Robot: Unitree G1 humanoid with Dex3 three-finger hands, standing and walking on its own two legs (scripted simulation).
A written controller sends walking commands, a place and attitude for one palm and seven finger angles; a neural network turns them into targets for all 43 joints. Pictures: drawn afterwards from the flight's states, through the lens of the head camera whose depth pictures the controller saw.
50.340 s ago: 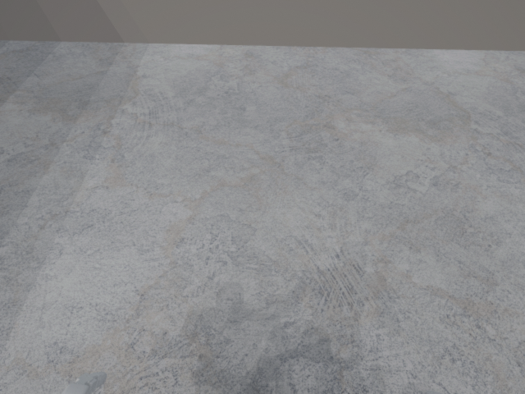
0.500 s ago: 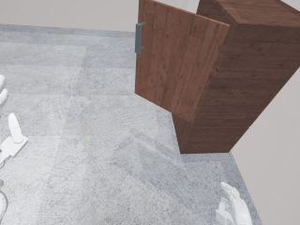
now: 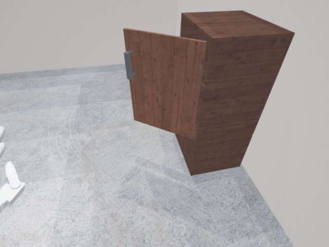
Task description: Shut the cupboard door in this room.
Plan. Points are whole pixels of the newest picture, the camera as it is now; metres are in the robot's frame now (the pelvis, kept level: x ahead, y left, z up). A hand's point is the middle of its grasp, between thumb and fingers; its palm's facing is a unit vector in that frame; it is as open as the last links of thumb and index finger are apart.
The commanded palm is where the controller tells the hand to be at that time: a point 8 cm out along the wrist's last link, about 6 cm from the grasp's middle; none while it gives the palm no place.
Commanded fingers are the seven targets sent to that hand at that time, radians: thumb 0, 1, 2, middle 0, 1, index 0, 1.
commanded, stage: stop stepping back and stand still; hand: left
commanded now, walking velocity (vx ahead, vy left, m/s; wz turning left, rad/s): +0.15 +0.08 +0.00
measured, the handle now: (130, 64) +1.00 +0.24 +0.02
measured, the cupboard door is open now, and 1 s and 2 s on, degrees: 52 52 52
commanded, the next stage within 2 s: let the arm hang, fingers relaxed in 0.58 s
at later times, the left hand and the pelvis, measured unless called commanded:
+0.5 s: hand (15, 172) +0.22 +0.31 +0.15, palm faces +0.43 -0.78 -0.45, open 7.5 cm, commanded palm +0.16 +0.34 +0.17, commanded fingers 0.00 0.90 0.90 -0.20 -0.30 -0.20 -0.30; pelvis +0.02 +0.04 -0.01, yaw +0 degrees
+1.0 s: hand out of the picture +0.04 +0.22 -0.17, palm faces -0.01 -0.98 -0.18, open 7.2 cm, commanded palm none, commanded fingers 0.00 0.90 0.90 -0.20 -0.30 -0.20 -0.30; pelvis -0.03 +0.05 -0.01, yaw +1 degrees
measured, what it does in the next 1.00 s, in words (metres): steps on the spot: left foot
